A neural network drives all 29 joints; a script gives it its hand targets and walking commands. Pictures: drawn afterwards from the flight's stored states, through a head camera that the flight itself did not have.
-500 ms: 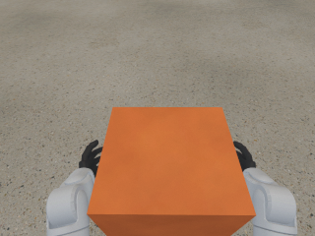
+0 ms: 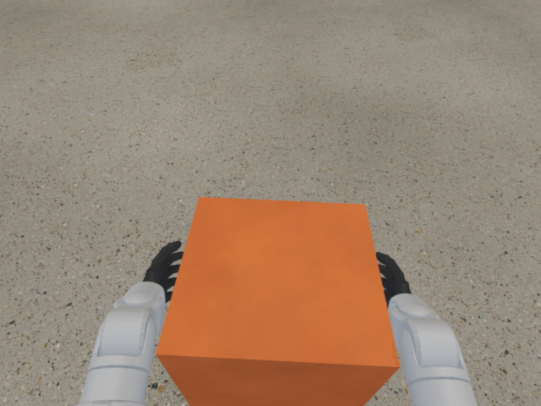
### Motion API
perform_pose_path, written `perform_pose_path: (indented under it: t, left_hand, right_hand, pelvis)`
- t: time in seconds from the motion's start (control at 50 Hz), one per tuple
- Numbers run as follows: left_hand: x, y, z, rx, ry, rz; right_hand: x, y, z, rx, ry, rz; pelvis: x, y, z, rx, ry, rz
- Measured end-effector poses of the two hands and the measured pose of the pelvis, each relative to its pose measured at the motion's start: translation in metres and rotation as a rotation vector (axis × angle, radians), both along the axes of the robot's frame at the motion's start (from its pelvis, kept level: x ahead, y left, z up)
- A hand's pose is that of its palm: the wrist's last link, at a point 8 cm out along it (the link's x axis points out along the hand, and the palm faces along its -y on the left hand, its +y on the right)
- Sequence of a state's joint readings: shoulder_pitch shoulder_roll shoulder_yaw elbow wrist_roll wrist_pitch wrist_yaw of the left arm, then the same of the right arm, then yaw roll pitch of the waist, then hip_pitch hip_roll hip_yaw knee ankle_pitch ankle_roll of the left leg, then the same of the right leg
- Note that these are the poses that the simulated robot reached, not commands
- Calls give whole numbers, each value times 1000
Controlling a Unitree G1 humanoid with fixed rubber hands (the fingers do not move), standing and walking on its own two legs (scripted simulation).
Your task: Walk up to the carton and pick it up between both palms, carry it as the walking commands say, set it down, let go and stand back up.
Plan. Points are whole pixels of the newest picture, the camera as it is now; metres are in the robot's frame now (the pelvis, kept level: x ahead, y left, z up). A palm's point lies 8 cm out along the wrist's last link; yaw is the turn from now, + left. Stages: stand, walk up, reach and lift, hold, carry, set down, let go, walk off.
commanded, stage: hold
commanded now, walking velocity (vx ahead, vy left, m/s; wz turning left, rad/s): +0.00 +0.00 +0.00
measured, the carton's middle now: (276, 312) +0.27 +0.01 -0.05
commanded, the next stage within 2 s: set down in 0.48 s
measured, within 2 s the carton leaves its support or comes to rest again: neither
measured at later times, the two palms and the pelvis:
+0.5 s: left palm (148, 272) +0.29 +0.20 +0.04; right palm (393, 297) +0.26 -0.16 +0.03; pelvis +0.03 +0.05 +0.01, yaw -3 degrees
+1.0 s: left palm (164, 280) +0.31 +0.19 -0.02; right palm (383, 297) +0.29 -0.17 -0.03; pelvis +0.02 +0.04 +0.00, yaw -2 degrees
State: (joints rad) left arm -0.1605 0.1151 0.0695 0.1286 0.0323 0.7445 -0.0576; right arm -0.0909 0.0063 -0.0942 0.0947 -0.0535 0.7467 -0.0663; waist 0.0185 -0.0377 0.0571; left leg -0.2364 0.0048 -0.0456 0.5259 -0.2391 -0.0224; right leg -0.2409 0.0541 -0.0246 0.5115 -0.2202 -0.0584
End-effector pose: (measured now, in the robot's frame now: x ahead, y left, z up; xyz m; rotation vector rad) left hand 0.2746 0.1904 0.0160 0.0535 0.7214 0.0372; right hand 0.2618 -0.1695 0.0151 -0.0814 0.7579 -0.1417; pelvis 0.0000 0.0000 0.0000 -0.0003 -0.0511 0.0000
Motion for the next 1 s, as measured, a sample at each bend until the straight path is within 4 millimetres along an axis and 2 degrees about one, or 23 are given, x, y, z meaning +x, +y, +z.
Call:
perform_pose_path:
  t: [0.12, 0.22, 0.38, 0.58, 0.72, 0.92, 1.0]
  left_hand:
    - [19, -5, 18, -27, -51, -27]
    - [27, -6, 24, -11, -39, -57]
    - [21, 4, 15, -14, 2, -19]
    - [15, 12, 24, -36, -44, 34]
    - [13, 14, 4, -20, 11, 50]
    - [26, 7, -28, -12, 36, 31]
    - [34, 2, -35, -12, 26, 33]
  right_hand:
    - [4, -6, 20, 16, -56, -59]
    - [0, -6, 20, 35, -44, -78]
    - [0, 4, 11, 43, -6, -42]
    - [4, 11, 16, 40, -52, 4]
    - [10, 14, -3, 54, 5, 25]
    - [18, 6, -37, 67, 29, 2]
    - [28, 1, -44, 69, 18, 4]
  pelvis:
    - [15, 16, 7, -3, -9, -12]
    - [25, 29, 10, -2, -19, -35]
    - [29, 44, 12, -3, -37, -58]
    - [33, 50, 11, -3, -51, -61]
    - [29, 47, 7, 2, -75, -47]
    - [21, 40, 2, 2, -21, -39]
    - [19, 36, -1, 6, 25, -42]
